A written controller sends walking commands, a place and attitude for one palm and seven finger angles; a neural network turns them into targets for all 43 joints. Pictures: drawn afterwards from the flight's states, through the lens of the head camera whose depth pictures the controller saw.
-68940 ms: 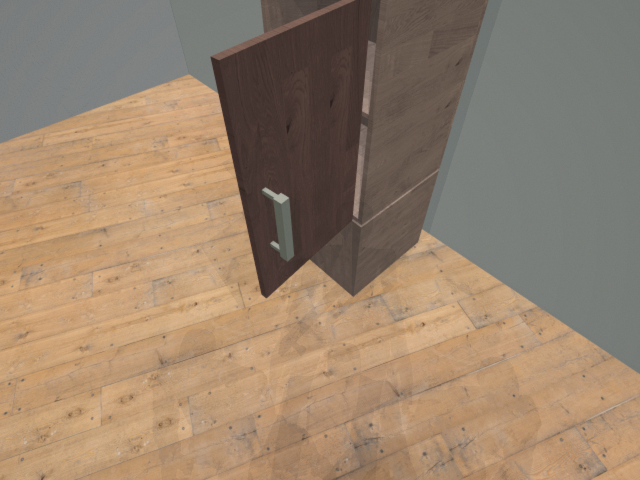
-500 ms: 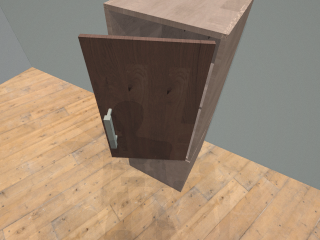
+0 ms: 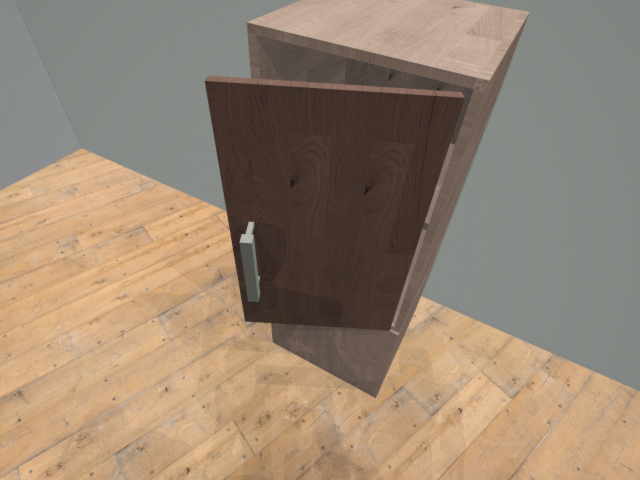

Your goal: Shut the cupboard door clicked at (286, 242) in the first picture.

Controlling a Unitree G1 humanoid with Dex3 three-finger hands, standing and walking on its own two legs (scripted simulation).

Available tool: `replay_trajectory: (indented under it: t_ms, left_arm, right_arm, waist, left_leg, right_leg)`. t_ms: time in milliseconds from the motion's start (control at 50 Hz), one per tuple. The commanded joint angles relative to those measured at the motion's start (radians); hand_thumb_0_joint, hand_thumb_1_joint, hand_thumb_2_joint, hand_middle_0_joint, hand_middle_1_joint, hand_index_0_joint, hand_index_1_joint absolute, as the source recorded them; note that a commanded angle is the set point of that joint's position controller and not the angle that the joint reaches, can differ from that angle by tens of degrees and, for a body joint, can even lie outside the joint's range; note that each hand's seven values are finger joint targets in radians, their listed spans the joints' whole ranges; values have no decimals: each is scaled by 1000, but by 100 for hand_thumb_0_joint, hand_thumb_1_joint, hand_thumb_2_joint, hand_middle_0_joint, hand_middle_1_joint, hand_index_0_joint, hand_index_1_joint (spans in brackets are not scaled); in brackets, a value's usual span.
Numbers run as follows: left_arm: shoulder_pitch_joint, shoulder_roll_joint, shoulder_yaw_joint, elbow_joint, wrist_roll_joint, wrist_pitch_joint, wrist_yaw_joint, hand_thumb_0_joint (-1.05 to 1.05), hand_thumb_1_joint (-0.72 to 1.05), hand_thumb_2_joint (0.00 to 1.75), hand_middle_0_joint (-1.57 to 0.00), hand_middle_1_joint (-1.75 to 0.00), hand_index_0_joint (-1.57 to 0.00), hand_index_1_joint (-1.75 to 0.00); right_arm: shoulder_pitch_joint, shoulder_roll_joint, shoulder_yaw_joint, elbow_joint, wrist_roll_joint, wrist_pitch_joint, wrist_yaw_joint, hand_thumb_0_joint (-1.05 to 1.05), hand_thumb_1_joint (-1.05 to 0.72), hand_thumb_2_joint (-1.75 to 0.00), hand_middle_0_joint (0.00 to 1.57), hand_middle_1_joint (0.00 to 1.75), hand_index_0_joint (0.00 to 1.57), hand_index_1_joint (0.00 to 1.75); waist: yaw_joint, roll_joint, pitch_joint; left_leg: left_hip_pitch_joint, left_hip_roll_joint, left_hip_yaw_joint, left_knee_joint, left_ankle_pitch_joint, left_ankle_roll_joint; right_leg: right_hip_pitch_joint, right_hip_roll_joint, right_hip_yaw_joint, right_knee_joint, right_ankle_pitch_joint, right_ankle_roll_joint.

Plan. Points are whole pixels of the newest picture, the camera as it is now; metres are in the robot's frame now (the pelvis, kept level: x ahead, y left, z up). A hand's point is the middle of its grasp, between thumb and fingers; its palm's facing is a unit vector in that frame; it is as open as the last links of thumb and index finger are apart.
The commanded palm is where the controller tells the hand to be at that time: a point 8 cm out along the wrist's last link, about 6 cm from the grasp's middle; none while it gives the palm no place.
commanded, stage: look again from close up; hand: left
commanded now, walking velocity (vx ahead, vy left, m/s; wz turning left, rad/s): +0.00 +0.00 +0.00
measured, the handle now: (252, 262) +0.52 +0.16 -0.09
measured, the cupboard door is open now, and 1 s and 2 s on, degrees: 26 26 26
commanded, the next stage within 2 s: shuffle to correct the standing spot in 0.10 s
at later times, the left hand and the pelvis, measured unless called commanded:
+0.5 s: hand out of the picture -0.06 +0.17 -0.18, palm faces +0.03 -0.99 -0.15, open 7.4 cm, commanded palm none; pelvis +0.00 +0.00 +0.00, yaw +0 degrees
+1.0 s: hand out of the picture +0.09 +0.13 -0.18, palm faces -0.01 -0.98 -0.21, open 7.3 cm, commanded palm none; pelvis +0.06 -0.05 +0.00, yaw -1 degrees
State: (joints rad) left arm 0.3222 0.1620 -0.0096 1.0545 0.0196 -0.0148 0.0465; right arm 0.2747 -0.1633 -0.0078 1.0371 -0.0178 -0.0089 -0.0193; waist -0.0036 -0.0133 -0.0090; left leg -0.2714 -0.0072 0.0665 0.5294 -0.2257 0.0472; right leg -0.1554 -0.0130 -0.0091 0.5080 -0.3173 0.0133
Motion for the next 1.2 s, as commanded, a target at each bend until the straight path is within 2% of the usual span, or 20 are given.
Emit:
replay_trajectory:
  t_ms: [0, 180, 260, 340, 420, 520, 600, 640, 660, 700, 740, 800, 860, 900, 920, 940, 1000, 1040, 1120, 1180]
  left_arm:
    - [86, 83, 12, -41, 2, 0, -2, 0, 90, 90, -20, -30, -20, -30]
    - [93, 101, 10, -40, 3, 0, -8, 0, 90, 90, -20, -30, -20, -30]
    - [129, 74, 9, -20, 12, 12, -15, 0, 90, 90, -20, -30, -20, -30]
    - [165, 62, 15, -14, 18, 19, -27, 0, 90, 90, -20, -30, -20, -30]
    - [205, 53, 22, -4, 13, 12, -33, 0, 90, 90, -20, -30, -20, -30]
    - [199, 85, 31, -5, 5, -2, -27, 0, 90, 90, -20, -30, -20, -30]
    - [210, 87, 39, 8, 3, -9, -22, 0, 90, 90, -20, -30, -20, -30]
    - [200, 69, 36, 7, 4, -10, -25, 0, 90, 90, -20, -30, -20, -30]
    - [191, 49, 33, 3, 6, -7, -27, 0, 90, 90, -20, -30, -20, -30]
    - [132, 26, 28, -27, 14, -9, -32, 0, 90, 90, -20, -30, -20, -30]
    - [59, 35, 34, -56, 19, -9, -33, 0, 90, 90, -20, -30, -20, -30]
    - [90, -31, 32, -42, 3, -3, -36, 0, 90, 90, -20, -30, -20, -30]
    - [203, -7, 34, 10, 2, -15, -27, 0, 90, 90, -20, -30, -20, -30]
    - [146, 98, 42, -3, -4, -29, -14, 0, 90, 90, -20, -30, -20, -30]
    - [100, 131, 44, -15, -4, -22, -16, 0, 90, 90, -20, -30, -20, -30]
    - [63, 119, 43, -31, -4, -19, -15, 0, 90, 90, -20, -30, -20, -30]
    - [55, 109, 43, -29, -2, -22, -1, 0, 90, 90, -20, -30, -20, -30]
    - [67, 128, 53, -30, 2, -16, 6, 0, 90, 90, -20, -30, -20, -30]
    - [23, 167, 78, -62, 9, 4, 13, 0, 90, 90, -20, -30, -20, -30]
    - [-54, 170, 83, -93, 4, 21, 9, 0, 90, 90, -20, -30, -20, -30]
  right_arm:
    - [31, -127, -18, -57, -1, -17, -2, 0, -90, -90, 20, 30, 20, 30]
    - [16, -148, -21, -47, 6, -22, 1, 0, -90, -90, 20, 30, 20, 30]
    - [35, -156, -29, -28, 1, -5, 1, 0, -90, -90, 20, 30, 20, 30]
    - [28, -169, -42, -27, -3, 3, -3, 0, -90, -90, 20, 30, 20, 30]
    - [20, -150, -45, -27, -5, 1, -3, 0, -90, -90, 20, 30, 20, 30]
    - [30, -76, -33, -31, -2, -12, 0, 0, -90, -90, 20, 30, 20, 30]
    - [40, -39, -22, -23, -1, -30, 1, 0, -90, -90, 20, 30, 20, 30]
    - [77, -52, -24, -2, 0, -38, -1, 0, -90, -90, 20, 30, 20, 30]
    - [109, -81, -31, 16, 0, -41, -6, 0, -90, -90, 20, 30, 20, 30]
    - [231, -155, -54, 49, -9, -40, -21, 0, -90, -90, 20, 30, 20, 30]
    - [252, -137, -45, 58, -11, -43, -29, 0, -90, -90, 20, 30, 20, 30]
    - [107, -118, -32, 19, -13, -41, -33, 0, -90, -90, 20, 30, 20, 30]
    - [61, -81, -23, 16, 8, -38, -29, 0, -90, -90, 20, 30, 20, 30]
    - [107, -9, -9, 16, 16, -22, -19, 0, -90, -90, 20, 30, 20, 30]
    - [139, -4, -15, 28, 15, -13, -16, 0, -90, -90, 20, 30, 20, 30]
    - [126, 20, -11, 36, 12, -5, -15, 0, -90, -90, 20, 30, 20, 30]
    - [125, 12, -14, 45, 13, 5, -18, 0, -90, -90, 20, 30, 20, 30]
    - [103, 3, -21, 39, 16, 12, -19, 0, -90, -90, 20, 30, 20, 30]
    - [62, -6, -33, 4, 14, 27, -14, 0, -90, -90, 20, 30, 20, 30]
    - [105, 0, -35, 9, 13, 29, -7, 0, -90, -90, 20, 30, 20, 30]
  waist:
    - [10, 40, 103]
    - [14, 42, 61]
    - [10, 47, 80]
    - [21, 60, 111]
    - [26, 38, 109]
    - [8, -88, 132]
    - [-1, -122, 118]
    - [-16, -26, 112]
    - [-26, 87, 114]
    - [-65, 281, 114]
    - [-63, 185, 139]
    - [5, 152, 75]
    - [60, 17, -2]
    - [18, -182, -21]
    - [-1, -121, -14]
    - [-7, -83, 33]
    - [12, -197, 30]
    - [29, -147, -3]
    - [36, -143, -25]
    - [-6, -136, 0]
  left_leg:
    - [-46, 121, -193, -216, -150, 7]
    - [-24, 131, -199, -252, -151, 10]
    - [-41, 168, -245, -309, -391, 26]
    - [-88, 200, -272, -319, -460, 55]
    - [-115, 163, -206, -254, -421, 39]
    - [-113, 68, -66, -27, -244, 3]
    - [-102, 38, 9, 71, -110, -5]
    - [-11, 79, -34, -4, -56, 7]
    - [58, 141, -124, -68, -45, 30]
    - [209, 345, -412, -246, 21, 148]
    - [209, 403, -425, -237, 297, 217]
    - [60, 311, -191, -173, 516, 154]
    - [-40, 151, -40, -16, 272, 19]
    - [-102, 56, 3, 31, -198, -51]
    - [-35, 46, 1, 53, -224, -48]
    - [-19, 48, 10, 54, -185, -48]
    - [-86, 55, -4, 120, -215, -57]
    - [-110, 44, 6, 154, -251, -67]
    - [-111, 24, 5, 189, -240, -76]
    - [54, 20, 23, -7, -52, -69]
  right_leg:
    - [-99, -46, 58, -81, 15, -50]
    - [-71, -57, 42, -92, 49, -39]
    - [-105, -20, -13, -38, -92, -36]
    - [-118, 1, -37, -2, -93, -46]
    - [-102, -15, 3, -61, -119, -62]
    - [-160, -108, 182, -200, -237, -113]
    - [-127, -138, 186, -179, -84, -136]
    - [-173, -79, 107, -92, -24, -112]
    - [-242, -34, 55, -6, -25, -92]
    - [-438, 36, -81, 302, -172, -47]
    - [-505, -28, -15, 466, -230, -53]
    - [-245, -47, -35, 253, -150, -31]
    - [45, -44, -52, -88, 319, 8]
    - [61, -271, 179, -140, 531, -79]
    - [-19, -306, 166, -161, 475, -121]
    - [-56, -285, 150, -161, 517, -123]
    - [49, -281, 125, -95, 889, -130]
    - [115, -309, 128, -65, 1030, -167]
    - [91, -333, 137, -76, 911, -226]
    - [-84, -280, 101, -76, 528, -169]
